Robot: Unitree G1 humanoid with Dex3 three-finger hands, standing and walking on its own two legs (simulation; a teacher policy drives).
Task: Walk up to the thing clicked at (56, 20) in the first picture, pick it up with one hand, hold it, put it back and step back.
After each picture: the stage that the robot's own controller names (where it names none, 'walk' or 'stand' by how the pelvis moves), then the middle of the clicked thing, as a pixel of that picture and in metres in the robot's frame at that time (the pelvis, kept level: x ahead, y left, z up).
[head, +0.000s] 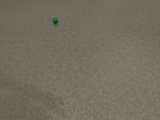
stand; (55, 22) +1.82 +0.42 -0.72
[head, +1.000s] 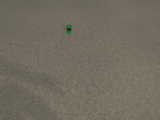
walk; (69, 29) +1.71 +0.17 -0.69
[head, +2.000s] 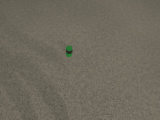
walk; (69, 51) +1.18 +0.14 -0.70
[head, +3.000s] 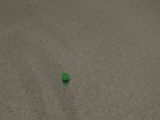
walk; (65, 79) +0.80 +0.18 -0.70
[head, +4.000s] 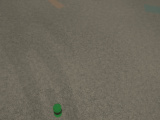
walk; (57, 110) +0.55 +0.17 -0.71
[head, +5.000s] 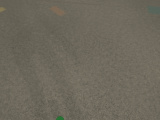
stand; out of the picture +0.47 +0.20 -0.71
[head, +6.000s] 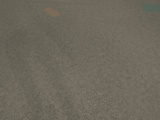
stand; out of the picture +0.42 +0.21 -0.72
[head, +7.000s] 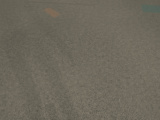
stand; out of the picture +0.44 +0.21 -0.73
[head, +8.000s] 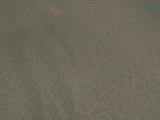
stand; out of the picture +0.43 +0.20 -0.73
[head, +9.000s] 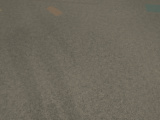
stand; out of the picture +0.43 +0.20 -0.73
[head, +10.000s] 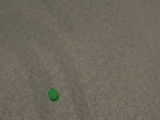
go down; (53, 95) +0.46 +0.20 -0.60
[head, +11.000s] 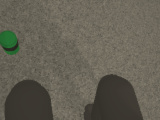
go down; (9, 43) +0.49 +0.26 -0.28
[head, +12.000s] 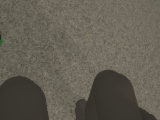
close in; out of the picture +0.49 +0.28 -0.26
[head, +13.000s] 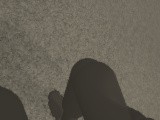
close; out of the picture +0.47 +0.32 -0.23
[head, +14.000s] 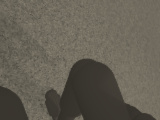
lift; out of the picture +0.46 +0.31 -0.23
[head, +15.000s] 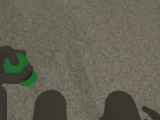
lift; (21, 71) +0.36 +0.23 -0.07
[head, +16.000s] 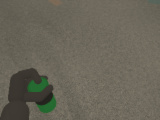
hold; (43, 95) +0.31 +0.16 -0.01
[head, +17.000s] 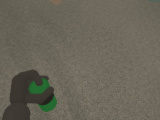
hold; (44, 95) +0.32 +0.16 -0.02
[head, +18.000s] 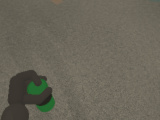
hold; (42, 96) +0.31 +0.17 -0.02
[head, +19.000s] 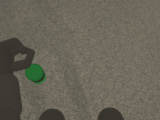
crouch; (36, 74) +0.41 +0.19 -0.18
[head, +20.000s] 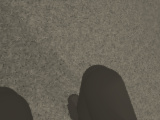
lower; out of the picture +0.58 +0.33 -0.28
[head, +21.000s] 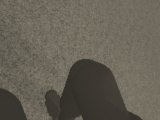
lower; out of the picture +0.55 +0.39 -0.26
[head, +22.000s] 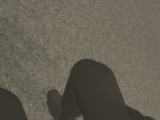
lower; out of the picture +0.54 +0.40 -0.26
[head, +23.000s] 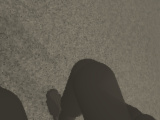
lower; out of the picture +0.54 +0.41 -0.26
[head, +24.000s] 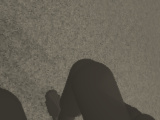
lower; out of the picture +0.53 +0.42 -0.26
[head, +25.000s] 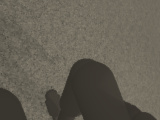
open; out of the picture +0.53 +0.43 -0.26
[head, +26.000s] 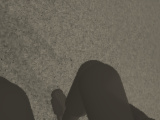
stand; out of the picture +0.51 +0.47 -0.26
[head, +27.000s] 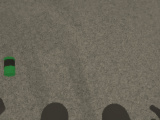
walk; (9, 66) +0.54 +0.47 -0.52
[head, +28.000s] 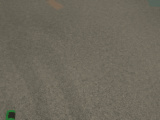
stand; (10, 119) +0.48 +0.56 -0.69
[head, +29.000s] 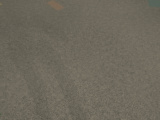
stand; out of the picture +0.47 +0.69 -0.69
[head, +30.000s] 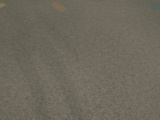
stand; out of the picture +0.44 +0.80 -0.72
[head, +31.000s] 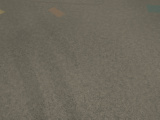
stand; out of the picture +0.39 +0.93 -0.75
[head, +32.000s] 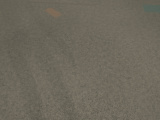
stand; out of the picture +0.35 +1.05 -0.75
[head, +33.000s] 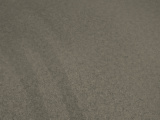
walk; out of the picture +0.40 +1.12 -0.72
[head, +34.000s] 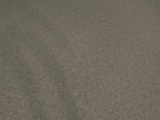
walk; out of the picture +0.74 +1.22 -0.73
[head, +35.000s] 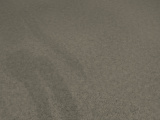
stand; out of the picture +0.96 +1.39 -0.73
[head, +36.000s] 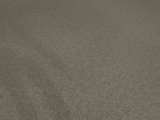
stand; out of the picture +0.83 +1.50 -0.74
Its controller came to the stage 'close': yes
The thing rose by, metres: 0.69
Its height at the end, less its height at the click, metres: -0.02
